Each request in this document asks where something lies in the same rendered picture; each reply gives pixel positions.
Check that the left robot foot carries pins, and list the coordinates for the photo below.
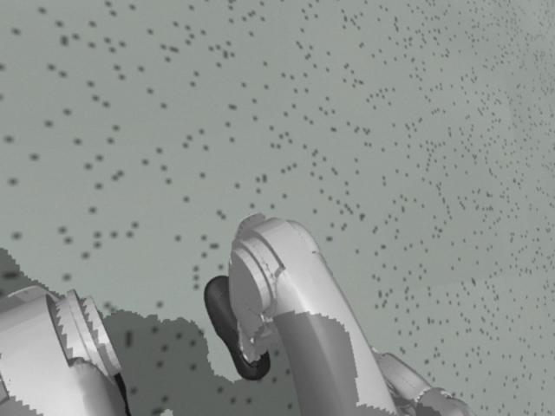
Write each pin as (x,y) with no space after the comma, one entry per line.
(122,388)

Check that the right robot arm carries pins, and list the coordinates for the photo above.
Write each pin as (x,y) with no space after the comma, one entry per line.
(438,402)

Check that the right robot hand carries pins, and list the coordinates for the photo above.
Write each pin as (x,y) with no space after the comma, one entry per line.
(404,381)

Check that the right robot foot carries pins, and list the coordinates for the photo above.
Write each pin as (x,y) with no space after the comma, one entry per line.
(217,301)

